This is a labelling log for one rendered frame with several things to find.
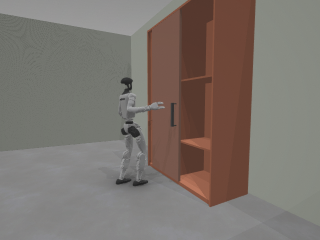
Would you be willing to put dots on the handle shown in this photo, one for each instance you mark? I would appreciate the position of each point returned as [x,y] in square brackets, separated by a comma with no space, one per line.
[149,113]
[172,115]

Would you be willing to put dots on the left robot upper arm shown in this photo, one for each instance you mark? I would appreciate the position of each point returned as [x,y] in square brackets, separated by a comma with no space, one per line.
[119,107]

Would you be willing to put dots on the robot right foot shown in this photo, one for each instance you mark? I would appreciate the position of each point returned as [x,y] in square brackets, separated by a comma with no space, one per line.
[141,182]

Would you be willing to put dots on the robot right forearm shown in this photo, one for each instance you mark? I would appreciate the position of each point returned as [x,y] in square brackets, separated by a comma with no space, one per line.
[140,109]

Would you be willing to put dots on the left robot hand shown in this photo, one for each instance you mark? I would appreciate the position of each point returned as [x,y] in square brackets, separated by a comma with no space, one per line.
[136,125]

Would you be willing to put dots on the robot right thigh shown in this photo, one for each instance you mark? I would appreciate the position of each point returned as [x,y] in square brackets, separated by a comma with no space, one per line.
[140,140]

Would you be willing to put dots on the right robot upper arm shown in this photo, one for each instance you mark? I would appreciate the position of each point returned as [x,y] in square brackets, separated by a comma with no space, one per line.
[131,101]

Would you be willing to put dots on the right robot hand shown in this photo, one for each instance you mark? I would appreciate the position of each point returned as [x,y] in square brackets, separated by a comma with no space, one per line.
[154,106]

